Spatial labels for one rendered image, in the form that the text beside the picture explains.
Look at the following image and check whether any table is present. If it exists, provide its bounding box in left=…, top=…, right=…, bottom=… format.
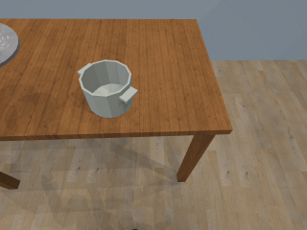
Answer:
left=0, top=18, right=233, bottom=190

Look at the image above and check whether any pot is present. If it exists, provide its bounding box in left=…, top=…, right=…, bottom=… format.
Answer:
left=77, top=59, right=138, bottom=118

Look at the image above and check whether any lid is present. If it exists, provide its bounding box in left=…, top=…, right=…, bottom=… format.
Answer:
left=0, top=23, right=20, bottom=68

